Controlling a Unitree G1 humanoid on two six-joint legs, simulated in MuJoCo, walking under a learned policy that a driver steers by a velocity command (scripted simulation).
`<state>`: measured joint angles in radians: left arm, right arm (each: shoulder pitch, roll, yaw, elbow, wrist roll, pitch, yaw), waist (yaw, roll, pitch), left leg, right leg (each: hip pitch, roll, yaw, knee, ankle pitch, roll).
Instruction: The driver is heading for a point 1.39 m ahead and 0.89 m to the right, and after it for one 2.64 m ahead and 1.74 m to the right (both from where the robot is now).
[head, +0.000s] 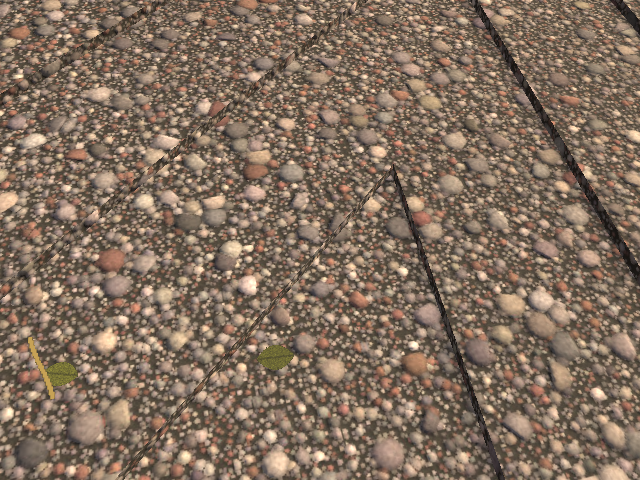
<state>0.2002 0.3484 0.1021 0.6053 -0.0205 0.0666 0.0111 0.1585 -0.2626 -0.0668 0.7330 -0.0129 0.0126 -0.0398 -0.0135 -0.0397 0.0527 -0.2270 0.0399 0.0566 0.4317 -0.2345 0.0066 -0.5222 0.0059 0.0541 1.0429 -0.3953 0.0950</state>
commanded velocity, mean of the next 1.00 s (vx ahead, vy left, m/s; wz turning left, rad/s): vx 0.00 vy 0.00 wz -0.55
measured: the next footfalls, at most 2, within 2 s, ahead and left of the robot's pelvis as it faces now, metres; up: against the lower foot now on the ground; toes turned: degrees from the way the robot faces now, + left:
right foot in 0.18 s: +0.03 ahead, -0.15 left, +0.00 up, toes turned -8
left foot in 0.64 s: +0.10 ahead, +0.06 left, +0.00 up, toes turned -28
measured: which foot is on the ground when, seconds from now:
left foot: down 0.00-0.18, up 0.20-0.62, down 0.64-1.00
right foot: up 0.00-0.16, down 0.18-0.64, up 0.66-1.00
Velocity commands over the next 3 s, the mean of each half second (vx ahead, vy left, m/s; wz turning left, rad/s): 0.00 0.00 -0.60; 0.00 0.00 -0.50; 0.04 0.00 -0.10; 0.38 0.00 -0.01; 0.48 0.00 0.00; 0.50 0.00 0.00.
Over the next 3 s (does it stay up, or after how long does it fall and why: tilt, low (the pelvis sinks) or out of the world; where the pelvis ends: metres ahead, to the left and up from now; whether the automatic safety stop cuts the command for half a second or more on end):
stays up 0.61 -0.40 0.03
